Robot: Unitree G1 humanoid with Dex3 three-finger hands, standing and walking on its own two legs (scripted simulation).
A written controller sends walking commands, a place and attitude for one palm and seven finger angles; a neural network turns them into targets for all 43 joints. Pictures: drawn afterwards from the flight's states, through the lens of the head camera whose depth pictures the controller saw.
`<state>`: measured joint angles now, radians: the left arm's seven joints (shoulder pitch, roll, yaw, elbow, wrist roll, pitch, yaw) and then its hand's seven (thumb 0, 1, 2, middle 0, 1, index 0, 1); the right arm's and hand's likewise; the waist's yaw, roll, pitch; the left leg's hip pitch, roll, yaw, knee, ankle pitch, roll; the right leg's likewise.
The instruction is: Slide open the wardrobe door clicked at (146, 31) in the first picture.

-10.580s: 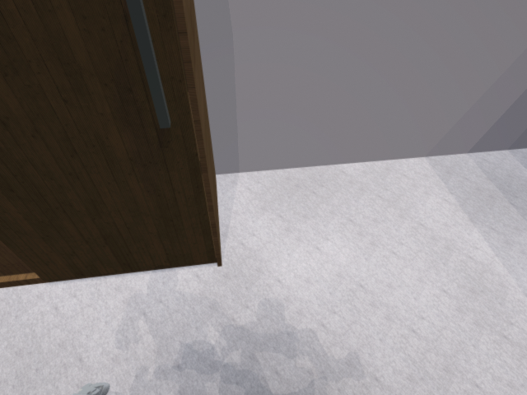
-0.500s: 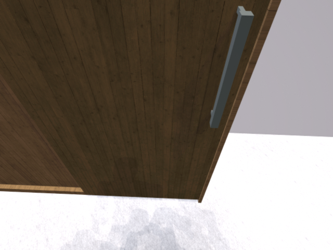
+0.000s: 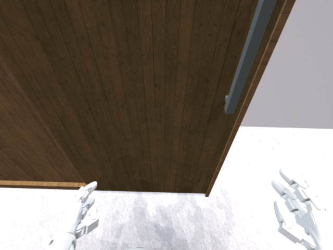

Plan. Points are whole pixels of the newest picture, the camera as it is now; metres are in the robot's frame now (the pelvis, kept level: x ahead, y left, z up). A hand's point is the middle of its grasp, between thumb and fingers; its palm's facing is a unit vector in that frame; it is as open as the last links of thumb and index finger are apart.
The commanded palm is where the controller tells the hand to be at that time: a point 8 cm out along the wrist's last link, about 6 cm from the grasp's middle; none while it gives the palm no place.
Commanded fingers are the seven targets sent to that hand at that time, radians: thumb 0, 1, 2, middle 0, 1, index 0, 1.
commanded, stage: raise the hand with hooked fingers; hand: right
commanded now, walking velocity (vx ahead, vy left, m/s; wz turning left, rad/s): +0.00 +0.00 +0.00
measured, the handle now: (243, 57) +0.52 -0.14 +0.22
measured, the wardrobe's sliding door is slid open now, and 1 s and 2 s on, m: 0.00 0.00 0.00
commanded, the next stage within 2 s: move the hooked fingers beside the handle in 1.78 s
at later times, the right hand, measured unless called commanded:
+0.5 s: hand (321, 197) +0.23 -0.26 +0.11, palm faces +0.00 +1.00 -0.09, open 11.0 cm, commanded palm +0.19 -0.31 +0.12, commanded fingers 0.00 0.08 -0.48 0.27 0.93 0.27 0.93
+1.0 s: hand out of the picture +0.26 -0.31 +0.19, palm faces +0.05 +0.99 -0.10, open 13.7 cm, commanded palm +0.23 -0.35 +0.21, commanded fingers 0.00 0.50 -0.30 0.30 1.20 0.30 1.20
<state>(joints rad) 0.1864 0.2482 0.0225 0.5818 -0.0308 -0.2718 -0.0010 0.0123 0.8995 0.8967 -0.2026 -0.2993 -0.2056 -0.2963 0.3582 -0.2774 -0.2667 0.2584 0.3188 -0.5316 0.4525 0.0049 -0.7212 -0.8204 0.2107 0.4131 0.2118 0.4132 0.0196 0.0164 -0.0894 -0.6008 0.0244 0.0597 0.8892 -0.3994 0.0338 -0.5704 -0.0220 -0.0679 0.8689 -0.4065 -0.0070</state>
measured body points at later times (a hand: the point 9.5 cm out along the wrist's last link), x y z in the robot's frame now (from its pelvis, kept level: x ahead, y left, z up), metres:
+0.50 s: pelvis +0.02 +0.00 +0.02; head +0.04 +0.00 +0.46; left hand +0.19 +0.22 -0.06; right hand +0.22 -0.31 +0.12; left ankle +0.03 +0.10 -0.69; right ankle +0.02 -0.12 -0.69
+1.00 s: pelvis +0.02 -0.03 +0.04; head +0.01 -0.02 +0.49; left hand +0.23 +0.18 -0.01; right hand +0.25 -0.36 +0.20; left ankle +0.03 +0.10 -0.69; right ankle +0.02 -0.12 -0.69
